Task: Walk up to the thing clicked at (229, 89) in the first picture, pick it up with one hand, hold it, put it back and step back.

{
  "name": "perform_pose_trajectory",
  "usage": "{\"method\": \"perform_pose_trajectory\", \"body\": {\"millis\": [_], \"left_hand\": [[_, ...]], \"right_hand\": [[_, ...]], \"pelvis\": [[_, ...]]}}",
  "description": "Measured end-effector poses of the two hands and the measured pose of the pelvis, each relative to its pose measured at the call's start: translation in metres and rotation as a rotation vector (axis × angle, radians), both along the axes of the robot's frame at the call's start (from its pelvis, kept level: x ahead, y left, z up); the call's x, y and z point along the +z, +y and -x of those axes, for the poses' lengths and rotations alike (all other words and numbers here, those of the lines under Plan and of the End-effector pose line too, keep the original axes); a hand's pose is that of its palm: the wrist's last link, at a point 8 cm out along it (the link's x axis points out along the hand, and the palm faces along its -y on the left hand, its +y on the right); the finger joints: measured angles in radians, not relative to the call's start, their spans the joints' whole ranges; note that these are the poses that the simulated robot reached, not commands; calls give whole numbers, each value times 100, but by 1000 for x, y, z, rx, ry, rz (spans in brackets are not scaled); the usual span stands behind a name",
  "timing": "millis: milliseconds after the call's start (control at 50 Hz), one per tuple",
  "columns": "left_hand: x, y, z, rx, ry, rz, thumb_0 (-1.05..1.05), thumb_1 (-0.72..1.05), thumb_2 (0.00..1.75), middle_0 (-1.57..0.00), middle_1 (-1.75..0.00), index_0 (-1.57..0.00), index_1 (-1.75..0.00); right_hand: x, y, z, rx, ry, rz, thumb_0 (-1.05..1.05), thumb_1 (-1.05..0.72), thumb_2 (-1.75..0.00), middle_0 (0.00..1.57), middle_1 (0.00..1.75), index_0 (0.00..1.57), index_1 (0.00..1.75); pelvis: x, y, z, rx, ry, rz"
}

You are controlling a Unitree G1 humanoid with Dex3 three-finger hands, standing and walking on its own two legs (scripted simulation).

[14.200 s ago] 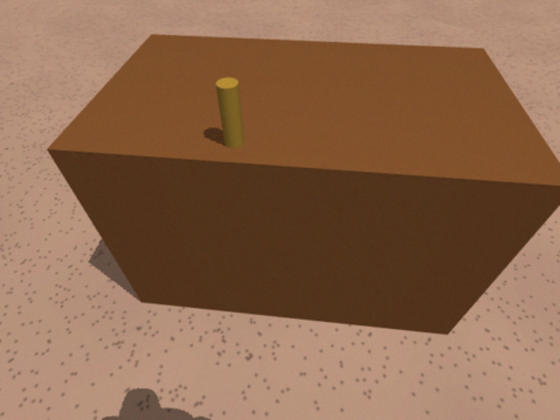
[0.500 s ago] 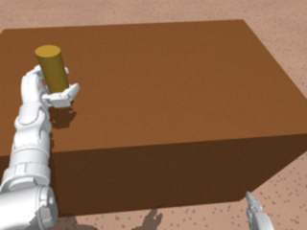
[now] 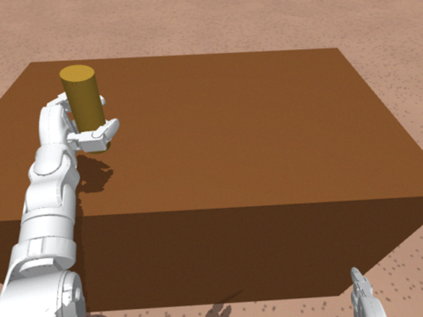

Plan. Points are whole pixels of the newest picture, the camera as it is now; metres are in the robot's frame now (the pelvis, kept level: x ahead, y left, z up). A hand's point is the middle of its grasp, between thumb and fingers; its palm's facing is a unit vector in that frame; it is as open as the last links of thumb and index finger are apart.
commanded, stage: lift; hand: left
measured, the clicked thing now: (88, 113) +0.43 +0.21 +0.20
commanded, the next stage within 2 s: hold in 0.92 s
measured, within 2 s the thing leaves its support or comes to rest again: neither
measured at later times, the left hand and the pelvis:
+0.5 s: hand (76, 112) +0.37 +0.19 +0.25, palm faces +0.18 -0.98 +0.00, open 7.4 cm; pelvis -0.01 +0.00 +0.01, yaw +1 degrees
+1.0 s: hand (61, 107) +0.33 +0.18 +0.28, palm faces +0.16 -0.99 +0.02, open 7.4 cm; pelvis -0.01 +0.00 +0.01, yaw +1 degrees
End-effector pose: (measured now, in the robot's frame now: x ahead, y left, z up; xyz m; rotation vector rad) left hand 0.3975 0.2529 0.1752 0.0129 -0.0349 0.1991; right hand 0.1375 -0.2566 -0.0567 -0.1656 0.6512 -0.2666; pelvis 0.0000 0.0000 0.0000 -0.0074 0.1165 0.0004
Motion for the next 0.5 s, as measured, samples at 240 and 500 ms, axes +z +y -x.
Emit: {"method": "perform_pose_trajectory", "body": {"millis": [240,500], "left_hand": [[47,-8,33,-7,-30,-8,0,-12,111,-93,-124,-89,-121],[73,-15,63,-19,-17,11,0,-12,111,-93,-124,-88,-121]], "right_hand": [[0,12,-6,39,-48,-50,-1,55,-5,6,5,5,5],[4,4,-7,45,-79,-49,-1,55,-5,6,5,5,5]], "pelvis": [[7,-1,2,11,-61,-5],[11,-1,6,15,-99,-10]]}}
